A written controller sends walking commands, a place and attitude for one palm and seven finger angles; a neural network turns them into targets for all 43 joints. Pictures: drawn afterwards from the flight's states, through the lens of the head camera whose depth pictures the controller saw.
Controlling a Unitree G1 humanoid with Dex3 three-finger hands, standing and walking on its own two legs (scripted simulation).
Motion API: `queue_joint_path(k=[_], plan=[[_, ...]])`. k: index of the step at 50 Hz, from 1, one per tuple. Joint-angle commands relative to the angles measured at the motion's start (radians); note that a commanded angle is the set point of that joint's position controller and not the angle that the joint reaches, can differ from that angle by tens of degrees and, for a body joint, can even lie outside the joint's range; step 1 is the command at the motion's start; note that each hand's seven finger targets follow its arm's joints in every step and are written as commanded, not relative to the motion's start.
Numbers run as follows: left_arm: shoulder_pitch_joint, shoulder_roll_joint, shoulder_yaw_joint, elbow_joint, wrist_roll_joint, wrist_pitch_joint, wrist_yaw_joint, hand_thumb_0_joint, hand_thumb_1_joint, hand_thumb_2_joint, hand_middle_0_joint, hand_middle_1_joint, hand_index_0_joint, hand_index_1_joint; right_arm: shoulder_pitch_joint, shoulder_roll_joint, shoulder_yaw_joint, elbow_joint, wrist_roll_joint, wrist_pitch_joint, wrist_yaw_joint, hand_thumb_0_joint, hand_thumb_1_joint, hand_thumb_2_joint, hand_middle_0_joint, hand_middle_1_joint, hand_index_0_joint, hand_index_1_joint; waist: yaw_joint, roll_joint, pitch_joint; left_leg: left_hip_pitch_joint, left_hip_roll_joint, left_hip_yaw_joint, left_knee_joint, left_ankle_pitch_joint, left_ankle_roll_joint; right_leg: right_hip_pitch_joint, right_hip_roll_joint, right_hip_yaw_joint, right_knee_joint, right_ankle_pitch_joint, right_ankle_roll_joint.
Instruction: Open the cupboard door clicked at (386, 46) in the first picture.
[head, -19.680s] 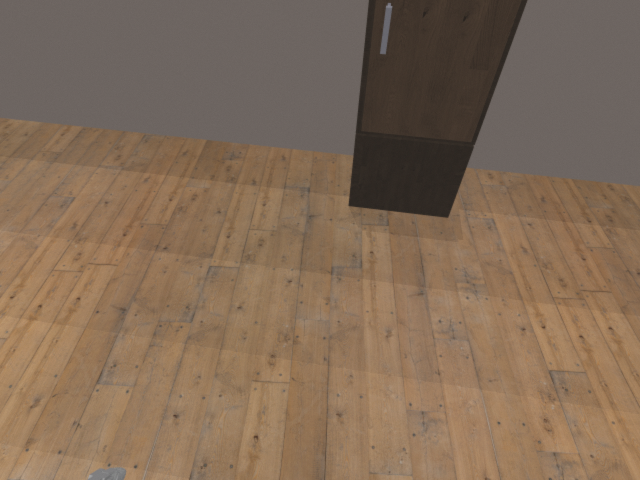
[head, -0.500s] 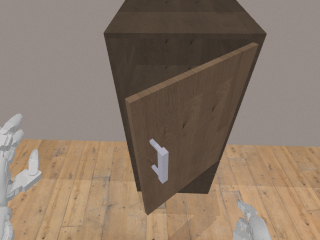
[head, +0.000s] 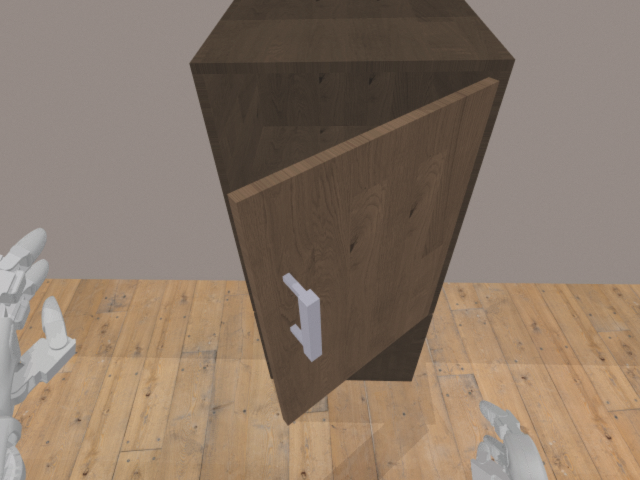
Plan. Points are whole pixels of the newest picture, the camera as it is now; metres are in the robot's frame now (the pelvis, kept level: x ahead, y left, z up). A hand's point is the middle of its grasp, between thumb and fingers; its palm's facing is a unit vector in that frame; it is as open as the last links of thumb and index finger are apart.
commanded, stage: step back with the hand held close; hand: left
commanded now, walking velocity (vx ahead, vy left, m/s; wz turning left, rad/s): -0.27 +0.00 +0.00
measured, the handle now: (302, 318) +0.32 +0.07 +0.04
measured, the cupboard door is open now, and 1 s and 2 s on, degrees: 40 40 40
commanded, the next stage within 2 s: stop stepping back and stand still in 0.98 s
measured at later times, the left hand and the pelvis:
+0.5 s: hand (7, 398) +0.14 +0.29 +0.15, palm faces +0.35 -0.79 -0.51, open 7.4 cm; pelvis -0.07 +0.03 -0.01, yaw -1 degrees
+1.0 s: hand out of the picture +0.04 +0.32 +0.17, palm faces +0.46 -0.78 -0.41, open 7.5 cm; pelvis -0.17 +0.05 -0.01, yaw +0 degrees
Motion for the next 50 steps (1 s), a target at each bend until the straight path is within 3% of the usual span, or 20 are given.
queue_joint_path(k=[1, 6, 16, 20, 25, 28, 30, 32, 35, 36, 37, 38, 39, 40, 41, 42, 43, 44, 46, 50], plan=[[-0.043, 0.197, 0.118, -0.187, 0.008, -0.077, 0.015, 0.000, 0.900, 0.900, -0.200, -0.300, -0.200, -0.300, -0.120, -0.112, -0.058, -0.182, 0.003, -0.007, -0.012, 0.000, -0.900, -0.900, 0.200, 0.300, 0.200, 0.300, -0.038, -0.041, -0.059, 0.132, 0.018, -0.011, 0.027, 0.246, 0.038, -0.209, -0.105, 0.075, -0.058, 0.458, 0.043], [0.023, 0.233, 0.154, -0.224, 0.007, -0.074, 0.027, 0.000, 0.900, 0.900, -0.200, -0.300, -0.200, -0.300, -0.116, -0.112, -0.066, -0.212, 0.009, 0.028, -0.015, 0.000, -0.900, -0.900, 0.200, 0.300, 0.200, 0.300, -0.036, -0.037, -0.142, 0.146, 0.046, -0.009, 0.026, 0.387, 0.037, -0.184, -0.092, 0.061, 0.002, 0.497, 0.048], [0.088, 0.268, 0.209, -0.320, 0.001, -0.099, 0.052, 0.000, 0.900, 0.900, -0.200, -0.300, -0.200, -0.300, -0.101, -0.115, -0.076, -0.245, 0.011, 0.029, -0.013, 0.000, -0.900, -0.900, 0.200, 0.300, 0.200, 0.300, -0.037, 0.024, -0.155, 0.006, 0.071, -0.052, -0.016, 0.248, 0.034, -0.168, -0.063, 0.071, 0.058, 0.303, 0.035], [0.085, 0.244, 0.197, -0.313, 0.006, -0.116, 0.057, 0.000, 0.900, 0.900, -0.200, -0.300, -0.200, -0.300, -0.087, -0.122, -0.076, -0.245, 0.011, 0.007, -0.010, 0.000, -0.900, -0.900, 0.200, 0.300, 0.200, 0.300, -0.049, 0.042, -0.092, -0.122, 0.088, -0.086, -0.081, -0.056, 0.040, -0.178, -0.042, 0.080, 0.067, 0.116, 0.030], [0.061, 0.227, 0.211, -0.327, 0.028, -0.144, 0.064, 0.000, 0.900, 0.900, -0.200, -0.300, -0.200, -0.300, -0.081, -0.134, -0.080, -0.243, 0.005, -0.035, -0.011, 0.000, -0.900, -0.900, 0.200, 0.300, 0.200, 0.300, -0.046, 0.120, -0.053, -0.382, 0.142, -0.174, -0.215, -0.439, 0.072, -0.057, 0.009, 0.045, 0.193, -0.042, 0.033], [0.050, 0.228, 0.226, -0.334, 0.036, -0.153, 0.065, 0.000, 0.900, 0.900, -0.200, -0.300, -0.200, -0.300, -0.076, -0.129, -0.083, -0.237, 0.004, -0.059, -0.010, 0.000, -0.900, -0.900, 0.200, 0.300, 0.200, 0.300, -0.038, 0.150, -0.066, -0.475, 0.170, -0.213, -0.260, -0.520, 0.086, 0.013, 0.037, 0.019, 0.295, -0.047, 0.026], [0.066, 0.229, 0.221, -0.351, 0.027, -0.156, 0.065, 0.000, 0.900, 0.900, -0.200, -0.300, -0.200, -0.300, -0.065, -0.117, -0.084, -0.229, 0.006, -0.072, -0.005, 0.000, -0.900, -0.900, 0.200, 0.300, 0.200, 0.300, -0.042, 0.085, -0.086, -0.392, 0.133, -0.173, -0.179, -0.440, 0.069, -0.068, 0.017, 0.053, 0.223, -0.069, 0.008], [0.069, 0.232, 0.217, -0.367, 0.023, -0.160, 0.067, 0.000, 0.900, 0.900, -0.200, -0.300, -0.200, -0.300, -0.056, -0.107, -0.084, -0.218, 0.000, -0.078, -0.002, 0.000, -0.900, -0.900, 0.200, 0.300, 0.200, 0.300, -0.053, 0.015, -0.079, -0.295, 0.063, -0.114, -0.061, -0.403, 0.037, -0.216, -0.034, 0.147, 0.087, -0.188, -0.021], [0.032, 0.223, 0.180, -0.329, 0.029, -0.156, 0.081, 0.000, 0.900, 0.900, -0.200, -0.300, -0.200, -0.300, -0.014, -0.096, -0.093, -0.154, -0.009, -0.067, 0.005, 0.000, -0.900, -0.900, 0.200, 0.300, 0.200, 0.300, -0.072, -0.215, -0.058, -0.012, -0.043, -0.033, 0.400, -0.191, -0.019, -0.620, -0.256, 0.397, -0.155, -0.318, -0.123], [-0.006, 0.225, 0.175, -0.323, 0.034, -0.153, 0.089, 0.000, 0.900, 0.900, -0.200, -0.300, -0.200, -0.300, -0.009, -0.090, -0.093, -0.135, -0.014, -0.062, 0.008, 0.000, -0.900, -0.900, 0.200, 0.300, 0.200, 0.300, -0.080, -0.241, -0.061, 0.018, -0.049, -0.031, 0.470, -0.178, -0.019, -0.652, -0.286, 0.402, -0.158, -0.230, -0.137], [-0.043, 0.215, 0.155, -0.311, 0.038, -0.146, 0.092, 0.000, 0.900, 0.900, -0.200, -0.300, -0.200, -0.300, -0.010, -0.080, -0.085, -0.132, -0.012, -0.055, 0.008, 0.000, -0.900, -0.900, 0.200, 0.300, 0.200, 0.300, -0.086, -0.269, -0.047, -0.001, -0.030, -0.061, 0.436, -0.198, -0.011, -0.618, -0.279, 0.333, -0.113, -0.134, -0.116], [-0.085, 0.223, 0.155, -0.313, 0.039, -0.142, 0.092, 0.000, 0.900, 0.900, -0.200, -0.300, -0.200, -0.300, -0.025, -0.080, -0.077, -0.136, -0.011, -0.055, 0.003, 0.000, -0.900, -0.900, 0.200, 0.300, 0.200, 0.300, -0.089, -0.244, -0.015, -0.016, -0.019, -0.068, 0.286, -0.195, -0.005, -0.581, -0.233, 0.280, -0.062, -0.075, -0.080], [-0.116, 0.241, 0.163, -0.320, 0.037, -0.141, 0.091, 0.000, 0.900, 0.900, -0.200, -0.300, -0.200, -0.300, -0.039, -0.091, -0.069, -0.140, -0.008, -0.055, -0.005, 0.000, -0.900, -0.900, 0.200, 0.300, 0.200, 0.300, -0.091, -0.156, 0.013, -0.044, -0.010, -0.076, 0.083, -0.175, 0.005, -0.547, -0.158, 0.214, 0.025, -0.071, -0.029], [-0.137, 0.243, 0.169, -0.349, 0.038, -0.153, 0.088, 0.000, 0.900, 0.900, -0.200, -0.300, -0.200, -0.300, -0.063, -0.125, -0.073, -0.157, -0.007, -0.062, -0.014, 0.000, -0.900, -0.900, 0.200, 0.300, 0.200, 0.300, -0.076, 0.056, 0.038, -0.150, 0.084, -0.201, -0.086, -0.210, 0.045, -0.490, -0.047, 0.141, 0.162, -0.088, 0.022], [-0.161, 0.274, 0.207, -0.379, 0.051, -0.167, 0.093, 0.000, 0.900, 0.900, -0.200, -0.300, -0.200, -0.300, -0.099, -0.138, -0.082, -0.174, -0.010, -0.076, -0.027, 0.000, -0.900, -0.900, 0.200, 0.300, 0.200, 0.300, -0.055, 0.228, 0.014, -0.312, 0.229, -0.347, -0.200, -0.241, 0.097, -0.327, 0.016, 0.058, 0.363, -0.055, 0.050], [-0.111, 0.273, 0.243, -0.358, 0.045, -0.181, 0.088, 0.000, 0.900, 0.900, -0.200, -0.300, -0.200, -0.300, -0.082, -0.104, -0.083, -0.160, -0.017, -0.096, -0.021, 0.000, -0.900, -0.900, 0.200, 0.300, 0.200, 0.300, -0.053, 0.252, -0.107, -0.414, 0.308, -0.436, -0.330, -0.464, 0.145, -0.163, 0.065, 0.066, 0.635, -0.156, 0.050], [-0.076, 0.259, 0.243, -0.354, 0.042, -0.185, 0.080, 0.000, 0.900, 0.900, -0.200, -0.300, -0.200, -0.300, -0.067, -0.105, -0.097, -0.162, -0.020, -0.109, -0.011, 0.000, -0.900, -0.900, 0.200, 0.300, 0.200, 0.300, -0.059, 0.213, -0.125, -0.426, 0.333, -0.464, -0.356, -0.509, 0.162, -0.171, 0.080, 0.088, 0.803, -0.194, 0.047], [-0.066, 0.253, 0.246, -0.377, 0.034, -0.186, 0.077, 0.000, 0.900, 0.900, -0.200, -0.300, -0.200, -0.300, -0.062, -0.101, -0.103, -0.153, -0.023, -0.114, 0.004, 0.000, -0.900, -0.900, 0.200, 0.300, 0.200, 0.300, -0.059, 0.136, -0.116, -0.371, 0.321, -0.439, -0.302, -0.411, 0.172, -0.245, 0.064, 0.113, 0.844, -0.202, 0.040], [-0.006, 0.227, 0.221, -0.398, 0.019, -0.179, 0.081, 0.000, 0.900, 0.900, -0.200, -0.300, -0.200, -0.300, -0.083, -0.096, -0.103, -0.142, -0.020, -0.124, 0.021, 0.000, -0.900, -0.900, 0.200, 0.300, 0.200, 0.300, -0.046, 0.066, -0.143, -0.209, 0.281, -0.327, -0.225, -0.240, 0.159, -0.341, 0.034, 0.100, 0.792, -0.196, 0.039], [0.012, 0.200, 0.163, -0.419, -0.001, -0.151, 0.083, 0.000, 0.900, 0.900, -0.200, -0.300, -0.200, -0.300, -0.080, -0.088, -0.081, -0.122, -0.022, -0.121, 0.036, 0.000, -0.900, -0.900, 0.200, 0.300, 0.200, 0.300, -0.057, 0.189, -0.160, -0.109, 0.230, -0.236, -0.306, -0.238, 0.096, -0.275, 0.054, 0.000, 0.514, -0.274, 0.024]])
